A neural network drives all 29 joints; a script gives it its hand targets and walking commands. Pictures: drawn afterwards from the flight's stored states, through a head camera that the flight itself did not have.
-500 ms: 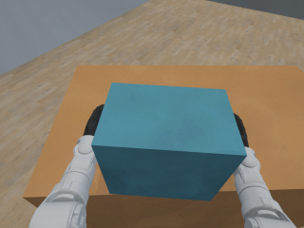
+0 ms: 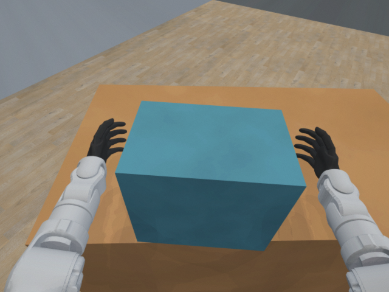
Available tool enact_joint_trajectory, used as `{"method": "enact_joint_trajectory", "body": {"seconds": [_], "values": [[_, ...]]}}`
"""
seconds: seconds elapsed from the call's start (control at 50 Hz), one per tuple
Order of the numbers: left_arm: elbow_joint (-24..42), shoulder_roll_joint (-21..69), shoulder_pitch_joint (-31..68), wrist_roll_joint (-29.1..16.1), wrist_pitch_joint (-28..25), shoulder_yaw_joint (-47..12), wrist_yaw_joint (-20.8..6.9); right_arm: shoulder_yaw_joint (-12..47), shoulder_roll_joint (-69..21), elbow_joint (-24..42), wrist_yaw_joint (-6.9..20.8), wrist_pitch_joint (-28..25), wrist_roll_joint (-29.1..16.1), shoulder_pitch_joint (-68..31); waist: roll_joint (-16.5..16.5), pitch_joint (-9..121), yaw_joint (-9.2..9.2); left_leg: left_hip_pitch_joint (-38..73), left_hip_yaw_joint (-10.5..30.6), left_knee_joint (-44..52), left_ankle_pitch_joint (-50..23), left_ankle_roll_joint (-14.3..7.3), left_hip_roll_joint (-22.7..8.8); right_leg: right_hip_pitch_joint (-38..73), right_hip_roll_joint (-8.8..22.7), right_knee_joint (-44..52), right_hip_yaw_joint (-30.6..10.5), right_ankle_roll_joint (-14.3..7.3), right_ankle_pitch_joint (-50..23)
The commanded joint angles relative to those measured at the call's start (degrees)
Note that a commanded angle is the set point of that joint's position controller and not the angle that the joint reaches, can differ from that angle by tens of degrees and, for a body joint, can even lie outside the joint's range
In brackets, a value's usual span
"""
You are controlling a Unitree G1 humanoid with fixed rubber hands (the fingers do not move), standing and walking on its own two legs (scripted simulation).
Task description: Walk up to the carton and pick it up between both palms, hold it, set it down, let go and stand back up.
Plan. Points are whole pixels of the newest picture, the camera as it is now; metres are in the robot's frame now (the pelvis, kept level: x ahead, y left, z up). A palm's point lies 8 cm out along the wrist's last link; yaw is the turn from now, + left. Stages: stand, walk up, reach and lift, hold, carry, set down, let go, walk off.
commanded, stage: set down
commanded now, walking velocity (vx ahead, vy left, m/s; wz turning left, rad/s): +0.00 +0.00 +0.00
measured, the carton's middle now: (205, 179) +0.38 -0.05 +0.03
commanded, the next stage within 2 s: none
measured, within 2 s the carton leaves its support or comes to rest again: neither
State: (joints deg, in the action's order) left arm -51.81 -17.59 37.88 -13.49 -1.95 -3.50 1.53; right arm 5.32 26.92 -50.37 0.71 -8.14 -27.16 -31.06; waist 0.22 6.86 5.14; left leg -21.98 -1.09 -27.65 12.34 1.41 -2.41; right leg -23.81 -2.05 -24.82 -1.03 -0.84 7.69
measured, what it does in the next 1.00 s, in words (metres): stands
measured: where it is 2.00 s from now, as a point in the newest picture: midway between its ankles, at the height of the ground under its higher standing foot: outside the picture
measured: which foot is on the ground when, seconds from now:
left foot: down 0.00-1.00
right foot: down 0.00-1.00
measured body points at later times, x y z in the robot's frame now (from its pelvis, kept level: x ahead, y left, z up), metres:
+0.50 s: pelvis -0.02 +0.01 +0.00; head -0.02 +0.01 +0.45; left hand +0.43 +0.19 +0.18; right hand +0.37 -0.29 +0.17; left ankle +0.01 +0.13 -0.74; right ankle +0.05 -0.11 -0.74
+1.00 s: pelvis +0.00 +0.01 +0.01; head -0.03 +0.03 +0.46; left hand +0.42 +0.21 +0.20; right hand +0.35 -0.30 +0.19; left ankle +0.01 +0.13 -0.74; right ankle +0.05 -0.11 -0.74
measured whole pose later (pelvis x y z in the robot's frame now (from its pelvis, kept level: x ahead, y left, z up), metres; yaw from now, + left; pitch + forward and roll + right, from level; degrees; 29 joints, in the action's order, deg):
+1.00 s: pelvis +0.00 +0.01 +0.01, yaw +0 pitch -1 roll +0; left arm -27.3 -23.7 39.7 -15.0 33.2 2.8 0.6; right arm -3.9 30.8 -34.3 3.3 20.7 -24.4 -33.3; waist 1.8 4.5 5.3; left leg -9.5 0.0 -20.3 10.2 0.4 -0.7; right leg -11.4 -1.1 -17.6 -1.5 -0.1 5.6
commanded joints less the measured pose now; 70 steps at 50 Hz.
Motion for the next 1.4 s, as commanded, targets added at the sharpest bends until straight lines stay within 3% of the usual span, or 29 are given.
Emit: {"method": "enact_joint_trajectory", "body": {"seconds": [0.0,0.1,0.12,0.2,0.28,0.32,0.4,0.42,0.44,0.48,0.54,0.56,0.58,0.6,0.62,0.64,0.7,0.78,0.8,0.86,0.96,0.98,1.0,1.02,1.12,1.14,1.18,1.26,1.38], "values": [[13.34,-10.13,27.16,-3.09,4.24,1.71,-0.61,-4.57,13.28,12.76,0.79,4.21,0.01,-24.52,1.76,23.73,-0.46,11.68,0.16,2.46,-4.77,-1.23,3.21,6.26,0.37,3.25,0.22,3.14,-5.01],[10.49,-12.75,30.34,-2.98,7.64,2.4,-0.1,-6.04,10.86,13.2,1.51,9.8,2.04,-26.47,1.37,20.87,-3.36,10.59,-0.27,5.06,1.84,-2.68,3.11,4.64,1.64,5.44,-0.75,2.35,5.95],[8.91,-12.06,30.27,-3.59,8.7,1.17,0.03,-6.36,11.36,10.59,1.58,10.88,2.4,-27.07,1.27,20.16,-1.65,11.14,0.3,4.96,1.84,-2.77,2.79,3.99,1.63,5.35,-1.03,1.7,6.06],[1.81,-13.58,33.15,-5.2,9.7,1.54,-1.3,-6.62,8.61,9.38,0.27,13.78,4.38,-29.76,6.42,16.43,-1.79,6.4,-0.01,4.05,5.59,-3.93,3.9,4.17,3.04,6.92,-2.89,1.63,15.07],[10.2,-14.42,36.69,-5.75,11.64,1.15,0.07,-9.57,12.1,15.47,-0.63,14.21,5.41,-34.14,2.54,24.06,-1.08,9.5,0.39,5.27,0.37,-2.58,3.02,8.02,0.84,4.38,-0.19,1.78,2.5],[13.34,-13.63,39.35,-6.45,15.1,-0.37,0.44,-13.33,15.63,14.58,-0.76,16.22,6.65,-35.99,0.25,26.12,2.19,12.61,1.43,5.51,-0.08,-0.96,2.25,7.09,-0.13,4.28,1.27,1.4,0.22],[23.26,-14.8,34.62,-5.05,22.14,3.1,0.88,-13.91,17.08,20.08,-0.21,19.32,6.28,-33.24,0.24,30.57,1.49,17.5,1.18,5.47,-6.31,0.33,2.62,12.02,-1.18,4.04,1.97,1.89,-9.04],[16.94,-13.39,36.25,-5.3,23.43,1.97,0.62,-13.96,15.95,13.84,0.16,20.69,6.76,-34.88,0.94,23.83,2.78,14.78,2.39,5.85,-3.83,-0.04,2.25,9.6,-1.06,4.23,2.21,1.44,-6.08],[24.49,-15.82,36.66,-4.91,24.26,4.23,0.96,-14.29,17.84,19.97,0.21,21.01,6.65,-34.45,1.04,29.97,0.99,16.34,1.15,6.22,-3.64,-0.23,2.69,13.29,-0.94,4.55,1.85,2.05,-6.71],[19.22,-13.07,36.2,-4.66,25.44,1.69,1.47,-15.23,16.6,11.9,1.32,22.38,7.1,-34.73,-1.79,23.37,2.4,14.04,2.33,6.96,-1.6,0.03,2.26,9.82,-0.93,4.31,1.83,1.28,-3.4],[21.34,-16.69,31.73,-0.58,28.32,7.9,-0.1,-10.89,16.19,14.47,1.72,24.31,3.84,-32.3,2.34,21.31,-0.33,13.08,0.7,7.28,-6.37,-0.97,3.73,17.59,-0.33,5.55,0.47,2.84,-9.86],[14.78,-16.07,31.18,-1.11,28.39,7.31,-0.77,-9.06,14.11,11.35,1.91,25.08,3.17,-33.86,4.59,14.48,-0.11,8.8,1.31,8.12,-3.39,-2.15,3.89,17.46,0.03,5.35,0.03,3.0,-6.71],[25.83,-17.75,32.38,-1.66,28.33,8.57,-0.52,-9.26,15.82,19.25,1.87,24.78,1.44,-33.36,3.61,21.67,-1.57,11.3,0.58,8.81,-6.49,-2.04,3.97,22.1,0.05,5.8,-0.41,3.55,-10.21],[20.25,-16.97,30.42,-1.32,28.79,7.69,-0.72,-7.69,14.06,15.49,1.78,25.68,0.91,-32.12,3.99,15.16,-0.75,9.53,0.72,8.66,-5.49,-2.67,4.11,20.71,0.61,5.82,-1.03,3.5,-9.58],[26.11,-16.53,31.77,-2.15,28.71,7.38,-0.56,-8.89,15.14,18.38,2.03,25.51,0.33,-32.39,2.29,18.61,-1.14,11.01,0.67,9.07,-7.02,-2.15,4.03,20.76,0.2,6.08,-0.99,3.21,-9.96],[18.68,-17.82,34.13,-1.92,28.71,7.64,-0.63,-8.42,13.7,14.51,2.22,26.25,1.42,-35.75,3.55,14.2,-1.11,7.25,0.87,8.8,-3.25,-2.66,4.25,17.87,0.66,6.3,-1.22,3.04,-5.36],[29.63,-18.22,31.51,-2.32,29.65,8.03,0.28,-9.04,16.72,21.71,2.88,26.48,0.17,-31.57,1.75,23.37,-1.77,16.05,-0.05,8.24,-8.45,-1.57,3.74,19.02,0.42,6.96,-1.18,2.84,-10.2],[23.21,-15.56,31.65,-3.15,31.03,5.31,-0.55,-10.42,17.68,15.76,3.37,27.23,1.08,-32.62,-0.17,18.08,1.24,14.22,1.13,8.11,-8.12,-0.86,3.21,16.58,-0.34,6.72,-0.13,2.09,-11.39],[28.15,-12.33,18.27,-1.42,31.58,7.0,-0.94,-8.26,16.67,17.96,3.23,26.43,0.02,-19.68,0.78,16.78,0.08,18.5,1.32,8.79,-12.23,-0.62,3.19,21.86,-0.59,7.3,-0.39,2.33,-16.39],[37.01,-12.42,17.4,-0.38,33.67,9.13,-1.1,-11.74,19.39,24.33,2.33,26.0,0.92,-19.35,0.26,19.8,1.5,19.53,0.95,9.58,-16.34,0.63,3.52,24.81,-1.7,7.18,0.48,2.3,-21.07],[32.43,-16.01,31.29,-3.42,33.22,7.9,-0.35,-15.82,19.09,26.66,2.87,27.36,3.97,-32.26,2.28,14.56,1.0,11.31,0.97,10.88,-1.41,-1.03,3.71,16.37,-0.49,8.54,-0.21,1.78,-2.78],[39.49,-11.94,15.15,-0.68,33.61,9.41,0.24,-12.62,16.41,27.14,3.24,26.55,2.46,-15.68,0.93,15.94,-0.35,18.02,0.87,10.73,-7.6,-0.72,3.14,22.1,-0.7,7.83,-0.88,1.44,-11.0],[40.49,-14.68,25.28,-1.97,33.64,9.03,0.12,-16.3,19.18,30.15,3.19,26.61,3.15,-25.28,0.22,18.74,1.34,15.49,0.47,10.03,-7.77,0.03,3.65,19.16,-0.9,8.07,-0.38,1.63,-11.07],[43.95,-11.68,15.43,-0.63,33.97,9.84,0.53,-15.1,18.32,29.92,3.34,25.96,2.57,-15.89,-1.27,19.71,1.25,19.96,1.25,9.72,-13.54,0.87,3.11,22.65,-1.48,6.94,0.07,1.41,-18.05],[42.92,-12.1,18.64,-1.21,33.68,9.76,0.79,-16.83,18.42,28.16,4.07,26.56,3.28,-18.75,-1.18,14.17,0.96,16.54,1.07,10.74,-7.08,0.48,2.97,17.85,-1.18,7.82,-0.03,1.26,-8.83],[44.25,-9.78,10.19,-0.19,34.28,10.52,0.86,-15.0,17.77,29.32,4.48,26.11,2.55,-11.78,-0.62,12.99,0.12,18.04,1.27,11.27,-8.7,0.58,2.73,20.42,-1.44,8.14,0.2,0.89,-10.47],[41.32,-12.96,19.05,-1.65,33.27,10.13,0.85,-16.7,17.83,31.74,4.52,25.75,4.3,-20.71,1.21,14.01,-0.21,13.01,1.09,10.79,-5.03,-0.64,3.48,17.01,-0.85,7.87,-0.52,1.21,-6.72],[39.25,-9.45,5.89,0.37,32.19,11.36,-0.01,-13.31,14.12,31.08,4.29,25.23,3.22,-7.37,3.64,9.43,-0.79,14.61,0.86,11.33,-6.0,-1.31,3.84,21.35,-0.3,8.26,-1.9,1.49,-9.07],[50.08,-8.75,-2.46,1.36,30.03,12.98,-0.74,-15.47,12.63,41.38,2.21,22.9,4.48,1.22,2.93,10.36,-1.26,16.33,0.16,11.34,-6.9,-0.66,4.26,23.11,-0.6,7.82,-1.89,1.62,-10.42]]}}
